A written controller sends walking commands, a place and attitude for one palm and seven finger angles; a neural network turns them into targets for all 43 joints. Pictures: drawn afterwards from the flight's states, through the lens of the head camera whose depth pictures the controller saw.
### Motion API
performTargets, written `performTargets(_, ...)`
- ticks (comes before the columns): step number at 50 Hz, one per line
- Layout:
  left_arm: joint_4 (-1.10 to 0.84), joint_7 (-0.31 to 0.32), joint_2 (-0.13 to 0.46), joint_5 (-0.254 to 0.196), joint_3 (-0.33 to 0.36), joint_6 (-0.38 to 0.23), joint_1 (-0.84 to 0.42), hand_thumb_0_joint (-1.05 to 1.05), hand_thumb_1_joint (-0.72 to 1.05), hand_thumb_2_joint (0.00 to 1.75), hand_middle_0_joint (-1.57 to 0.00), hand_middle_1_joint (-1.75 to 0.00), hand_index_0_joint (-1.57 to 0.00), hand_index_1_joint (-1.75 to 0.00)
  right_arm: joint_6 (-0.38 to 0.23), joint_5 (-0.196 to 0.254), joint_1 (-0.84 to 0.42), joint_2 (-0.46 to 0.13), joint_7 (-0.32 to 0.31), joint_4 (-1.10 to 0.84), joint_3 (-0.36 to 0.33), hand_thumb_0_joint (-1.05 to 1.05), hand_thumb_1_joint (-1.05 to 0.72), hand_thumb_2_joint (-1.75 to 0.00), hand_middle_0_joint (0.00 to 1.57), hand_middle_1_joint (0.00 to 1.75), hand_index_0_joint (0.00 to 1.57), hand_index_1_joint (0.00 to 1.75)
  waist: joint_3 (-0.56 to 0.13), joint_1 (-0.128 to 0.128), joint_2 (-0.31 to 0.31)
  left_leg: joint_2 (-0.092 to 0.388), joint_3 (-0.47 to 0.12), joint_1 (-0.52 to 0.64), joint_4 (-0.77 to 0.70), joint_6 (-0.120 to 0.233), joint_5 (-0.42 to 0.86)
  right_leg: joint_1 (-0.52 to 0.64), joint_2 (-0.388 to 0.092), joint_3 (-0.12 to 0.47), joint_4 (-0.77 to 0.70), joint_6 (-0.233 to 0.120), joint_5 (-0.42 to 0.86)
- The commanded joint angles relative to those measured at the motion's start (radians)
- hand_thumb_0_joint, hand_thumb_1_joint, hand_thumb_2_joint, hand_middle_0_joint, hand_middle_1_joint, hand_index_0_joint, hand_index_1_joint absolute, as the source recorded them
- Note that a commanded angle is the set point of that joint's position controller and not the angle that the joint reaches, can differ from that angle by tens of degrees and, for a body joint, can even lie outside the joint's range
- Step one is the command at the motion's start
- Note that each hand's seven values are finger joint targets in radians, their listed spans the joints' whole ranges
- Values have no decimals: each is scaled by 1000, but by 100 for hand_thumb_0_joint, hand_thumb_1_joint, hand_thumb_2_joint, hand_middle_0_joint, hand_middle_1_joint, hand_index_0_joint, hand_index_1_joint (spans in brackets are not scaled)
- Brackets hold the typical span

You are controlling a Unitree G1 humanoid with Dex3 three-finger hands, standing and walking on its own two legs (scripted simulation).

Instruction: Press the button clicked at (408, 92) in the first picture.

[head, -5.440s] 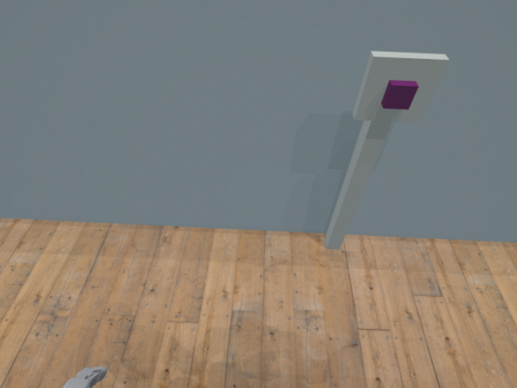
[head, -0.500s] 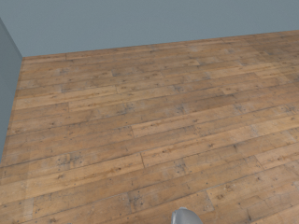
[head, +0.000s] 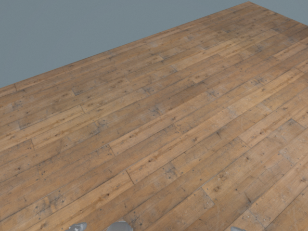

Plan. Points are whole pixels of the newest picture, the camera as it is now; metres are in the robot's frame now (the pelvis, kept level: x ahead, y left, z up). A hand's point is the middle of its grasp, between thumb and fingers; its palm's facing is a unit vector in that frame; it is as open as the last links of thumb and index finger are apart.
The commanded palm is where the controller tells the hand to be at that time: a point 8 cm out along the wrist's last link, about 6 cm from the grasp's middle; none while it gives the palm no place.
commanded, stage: walk to a spot facing it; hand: left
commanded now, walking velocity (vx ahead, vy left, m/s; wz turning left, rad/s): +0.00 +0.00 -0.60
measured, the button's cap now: out of the picture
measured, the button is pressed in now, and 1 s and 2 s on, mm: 0 0 0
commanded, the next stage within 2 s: turn to face it in 1.34 s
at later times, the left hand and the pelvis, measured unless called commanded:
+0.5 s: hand out of the picture +0.14 +0.19 -0.16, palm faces -0.31 -0.92 -0.23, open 7.4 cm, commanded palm none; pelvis +0.00 +0.02 +0.00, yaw -20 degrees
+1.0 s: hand (118, 230) +0.14 +0.12 -0.15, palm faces -0.48 -0.85 -0.22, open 7.4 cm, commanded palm none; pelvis +0.02 -0.03 +0.01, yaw -34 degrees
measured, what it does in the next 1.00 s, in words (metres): steps on the spot, turning right: left foot, then right foot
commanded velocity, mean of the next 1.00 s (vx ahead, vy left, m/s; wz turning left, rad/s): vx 0.09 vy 0.00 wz -0.57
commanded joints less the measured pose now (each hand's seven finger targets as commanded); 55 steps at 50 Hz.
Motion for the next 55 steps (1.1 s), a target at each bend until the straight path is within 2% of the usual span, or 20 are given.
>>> performTargets(1, -85, 13, 212, -3, 69, -6, 1, 0, 90, 90, -20, -30, -20, -30, -28, 14, 79, -84, -14, -56, -26, 0, -90, -90, 20, 30, 20, 30, -145, 6, -203, -59, 21, 128, -212, 17, 8, 73, -220, 309, -124, -117, 228)
performTargets(3, -92, 12, 187, -13, 64, 3, -23, 0, 90, 90, -20, -30, -20, -30, -39, 17, 153, -101, -23, -38, -30, 0, -90, -90, 20, 30, 20, 30, -162, -38, -126, -45, 15, 321, -454, 30, 147, -32, -165, 286, -33, -50, 176)
performTargets(4, -114, 8, 129, -23, 55, 7, -11, 0, 90, 90, -20, -30, -20, -30, -50, 7, 184, -172, -27, -38, -40, 0, -90, -90, 20, 30, 20, 30, -186, -49, 93, 145, -184, 423, -603, 86, 107, -166, -48, 191, 125, 9, -30)
performTargets(5, -132, -3, 98, -19, 49, 8, -1, 0, 90, 90, -20, -30, -20, -30, -46, -2, 150, -254, -23, -61, -55, 0, -90, -90, 20, 30, 20, 30, -120, -33, 343, 372, -376, 390, -675, 164, 187, -306, 37, 25, 380, 71, -368)
performTargets(6, -118, -7, 143, -3, 61, 11, 2, 0, 90, 90, -20, -30, -20, -30, -40, -7, 103, -244, -21, -79, -48, 0, -90, -90, 20, 30, 20, 30, -82, -28, 235, 408, -359, 264, -667, 219, 178, -265, -22, 49, 556, 77, -355)
performTargets(8, -71, -18, 157, 5, 81, 21, 63, 0, 90, 90, -20, -30, -20, -30, -50, -4, -27, -157, -29, -107, -27, 0, -90, -90, 20, 30, 20, 30, -61, 35, 203, 283, -167, 214, -639, 177, 247, -250, -43, 38, 687, 96, -232)
performTargets(10, -63, -27, 134, 2, 76, 23, 66, 0, 90, 90, -20, -30, -20, -30, -56, -6, -4, -147, -29, -101, -24, 0, -90, -90, 20, 30, 20, 30, -57, 26, 161, 218, -42, 256, -600, 167, 370, -258, -46, 10, 744, 109, -175)
performTargets(19, -86, -30, 78, -9, 49, 27, -40, 0, 90, 90, -20, -30, -20, -30, -48, -6, 170, -177, -19, -19, -53, 0, -90, -90, 20, 30, 20, 30, -68, -55, 196, 275, 70, 424, -531, 212, 576, -200, -96, -98, 443, 123, -258)
performTargets(23, -86, -27, 72, -9, 42, 15, -37, 0, 90, 90, -20, -30, -20, -30, -41, -9, 159, -200, -9, -9, -68, 0, -90, -90, 20, 30, 20, 30, -78, -56, 238, 303, 116, 401, -479, 203, 592, -98, -78, -143, 268, 97, -272)
performTargets(26, -64, -19, 98, -10, 49, -5, 48, 0, 90, 90, -20, -30, -20, -30, -39, -2, 135, -205, -1, -8, -72, 0, -90, -90, 20, 30, 20, 30, -140, 3, 165, 276, 192, 346, -317, 125, 556, 106, -58, -158, -23, 63, -51)
performTargets(27, -44, -10, 169, -4, 60, -21, 122, 0, 90, 90, -20, -30, -20, -30, -37, 8, 153, -179, 5, -16, -66, 0, -90, -90, 20, 30, 20, 30, -189, 41, 5, 237, 217, 200, -137, 63, 424, 305, -150, -35, -145, 24, 127)
performTargets(28, -23, 7, 298, 3, 82, -33, 191, 0, 90, 90, -20, -30, -20, -30, -33, 7, 109, -88, 10, -68, -39, 0, -90, -90, 20, 30, 20, 30, -183, 79, -339, 77, 219, -119, 99, 6, -187, 439, -408, 348, -179, -80, 516)
performTargets(29, -16, 19, 323, -16, 88, -21, 216, 0, 90, 90, -20, -30, -20, -30, -17, 7, 57, -98, -4, -93, -32, 0, -90, -90, 20, 30, 20, 30, -196, 93, -310, 45, 61, -164, 230, 8, -275, 393, -466, 349, -141, -162, 692)
performTargets(30, -24, 27, 283, -17, 85, -18, 178, 0, 90, 90, -20, -30, -20, -30, -9, 9, 48, -101, -10, -83, -31, 0, -90, -90, 20, 30, 20, 30, -156, 70, -256, 63, -4, -184, 274, 15, -199, 355, -413, 275, -149, -165, 612)
performTargets(31, -36, 30, 256, -17, 82, -19, 117, 0, 90, 90, -20, -30, -20, -30, -7, 5, 42, -101, -9, -73, -31, 0, -90, -90, 20, 30, 20, 30, -127, 54, -290, 68, -12, -207, 290, 12, -143, 336, -370, 272, -170, -151, 474)
performTargets(34, -58, 23, 184, -20, 53, -27, 29, 0, 90, 90, -20, -30, -20, -30, -6, -10, 70, -123, 6, -32, -38, 0, -90, -90, 20, 30, 20, 30, -97, 7, -157, 58, -1, -147, 254, -10, 33, 260, -263, 170, -203, -106, 267)
performTargets(43, -10, 5, 201, -13, 53, -62, 135, 0, 90, 90, -20, -30, -20, -30, -28, -10, -14, -132, 19, -53, -41, 0, -90, -90, 20, 30, 20, 30, -42, 38, -127, 30, -16, -206, 112, -19, 84, 293, -258, 296, -284, -147, -11)
performTargets(51, 15, 10, 201, -7, 52, -69, 174, 0, 90, 90, -20, -30, -20, -30, -59, 2, -95, -111, 19, -99, -27, 0, -90, -90, 20, 30, 20, 30, -29, 53, -139, -25, -16, -89, -127, 11, 43, 274, -255, 364, -243, -164, 119)
performTargets(53, 17, 11, 208, -7, 55, -65, 157, 0, 90, 90, -20, -30, -20, -30, -66, 8, -76, -109, 15, -98, -26, 0, -90, -90, 20, 30, 20, 30, -29, 38, -140, -46, -12, 30, -228, 23, 35, 213, -247, 376, -202, -148, 163)
performTargets(55, 11, 8, 204, -14, 57, -57, 118, 0, 90, 90, -20, -30, -20, -30, -75, 9, 26, -116, 2, -62, -27, 0, -90, -90, 20, 30, 20, 30, -49, -11, -130, -74, 18, 253, -400, 29, 158, 95, -179, 334, -114, -98, 138)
